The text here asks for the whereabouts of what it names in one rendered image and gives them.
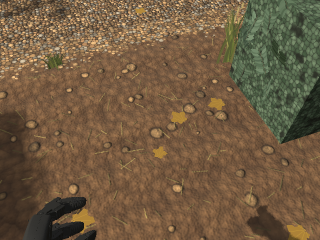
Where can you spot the robot left hand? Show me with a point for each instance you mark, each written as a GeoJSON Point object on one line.
{"type": "Point", "coordinates": [41, 227]}

